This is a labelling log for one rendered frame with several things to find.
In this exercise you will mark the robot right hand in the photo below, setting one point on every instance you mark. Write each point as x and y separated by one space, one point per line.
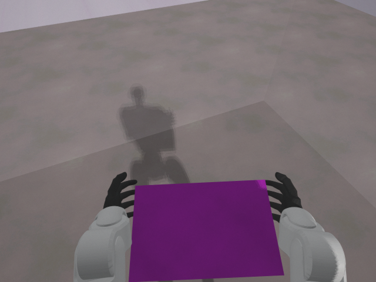
288 198

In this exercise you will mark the right robot forearm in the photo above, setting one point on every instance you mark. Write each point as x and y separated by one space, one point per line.
315 255

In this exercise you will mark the left robot forearm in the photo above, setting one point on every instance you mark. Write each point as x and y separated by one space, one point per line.
100 253

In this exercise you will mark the robot left hand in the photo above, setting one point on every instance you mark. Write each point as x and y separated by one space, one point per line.
115 196

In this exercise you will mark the carton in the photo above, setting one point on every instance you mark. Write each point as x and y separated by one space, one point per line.
205 230

